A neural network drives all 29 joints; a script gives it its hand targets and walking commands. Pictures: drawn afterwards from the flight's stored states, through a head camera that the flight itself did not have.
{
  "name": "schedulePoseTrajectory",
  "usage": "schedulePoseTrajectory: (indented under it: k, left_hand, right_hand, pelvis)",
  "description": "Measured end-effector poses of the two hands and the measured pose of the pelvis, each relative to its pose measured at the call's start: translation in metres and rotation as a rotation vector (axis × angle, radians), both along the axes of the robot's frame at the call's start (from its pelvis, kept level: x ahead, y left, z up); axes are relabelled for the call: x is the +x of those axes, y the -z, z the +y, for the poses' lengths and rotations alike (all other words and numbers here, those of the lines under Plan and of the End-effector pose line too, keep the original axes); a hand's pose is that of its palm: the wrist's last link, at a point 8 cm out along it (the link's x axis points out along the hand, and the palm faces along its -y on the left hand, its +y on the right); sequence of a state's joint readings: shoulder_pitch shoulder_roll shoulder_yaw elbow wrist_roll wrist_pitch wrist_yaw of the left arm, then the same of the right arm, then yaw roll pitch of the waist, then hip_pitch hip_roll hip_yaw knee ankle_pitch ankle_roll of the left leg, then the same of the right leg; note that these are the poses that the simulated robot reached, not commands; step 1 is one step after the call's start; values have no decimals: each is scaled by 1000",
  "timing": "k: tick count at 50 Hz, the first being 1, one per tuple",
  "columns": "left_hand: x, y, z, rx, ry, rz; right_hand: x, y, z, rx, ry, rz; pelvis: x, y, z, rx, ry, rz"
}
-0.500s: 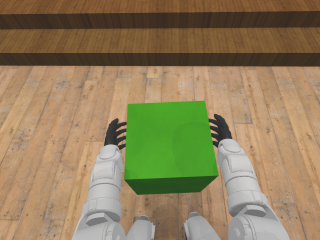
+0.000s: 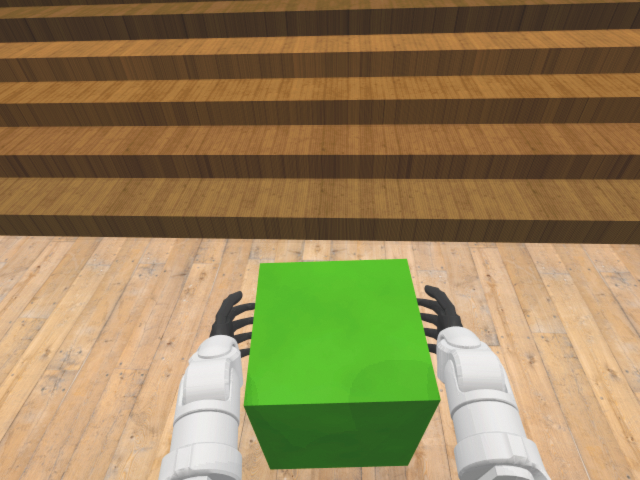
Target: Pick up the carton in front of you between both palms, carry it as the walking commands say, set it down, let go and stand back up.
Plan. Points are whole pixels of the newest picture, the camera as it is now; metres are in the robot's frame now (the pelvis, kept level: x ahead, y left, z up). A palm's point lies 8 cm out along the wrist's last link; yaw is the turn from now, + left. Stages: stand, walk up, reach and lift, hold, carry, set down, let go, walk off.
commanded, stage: reach and lift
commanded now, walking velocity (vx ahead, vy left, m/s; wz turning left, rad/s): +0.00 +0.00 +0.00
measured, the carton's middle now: (336, 367) +0.29 +0.00 -0.05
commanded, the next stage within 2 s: hold in 0.92 s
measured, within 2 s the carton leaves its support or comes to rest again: neither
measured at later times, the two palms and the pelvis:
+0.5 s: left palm (224, 340) +0.29 +0.15 +0.03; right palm (450, 332) +0.29 -0.15 +0.03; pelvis +0.00 +0.00 +0.00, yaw +0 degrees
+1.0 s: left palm (221, 335) +0.29 +0.15 +0.05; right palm (452, 327) +0.29 -0.15 +0.04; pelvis +0.01 +0.00 +0.01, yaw +0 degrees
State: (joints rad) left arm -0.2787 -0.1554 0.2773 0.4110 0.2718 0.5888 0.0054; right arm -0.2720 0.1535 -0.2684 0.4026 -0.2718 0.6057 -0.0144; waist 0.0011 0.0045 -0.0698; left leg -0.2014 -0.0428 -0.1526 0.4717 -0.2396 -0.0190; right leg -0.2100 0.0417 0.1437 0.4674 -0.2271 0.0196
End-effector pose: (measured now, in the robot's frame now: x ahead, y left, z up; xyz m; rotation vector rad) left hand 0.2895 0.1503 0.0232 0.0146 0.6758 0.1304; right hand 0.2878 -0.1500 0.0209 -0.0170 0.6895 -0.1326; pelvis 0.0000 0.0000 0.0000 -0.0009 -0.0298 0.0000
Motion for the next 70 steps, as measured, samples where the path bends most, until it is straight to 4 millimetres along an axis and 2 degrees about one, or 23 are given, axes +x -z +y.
schedulePoseTrajectory:
  k: [13, 42, 48, 55, 70]
  left_hand:
    - [0, -2, -1, -3, -2, 0]
    - [5, -15, 0, 20, 17, 4]
    - [4, -19, 0, 18, 15, -3]
    - [-1, -33, 0, 14, 10, -32]
    - [-5, -32, 0, 4, 1, -14]
  right_hand:
    - [0, -3, -1, 2, 2, 0]
    - [5, -15, 0, -21, -12, 3]
    - [3, -19, 0, -20, -11, -4]
    - [-1, -34, 0, -16, -9, -33]
    - [-5, -32, -1, -4, -3, -16]
  pelvis:
    - [-13, 1, 0, 1, 2, -27]
    - [10, -6, 0, 0, 1, -47]
    - [8, -6, 1, 0, 1, -55]
    - [6, -7, 0, 0, 1, -78]
    - [-6, -5, -1, 0, 0, -93]
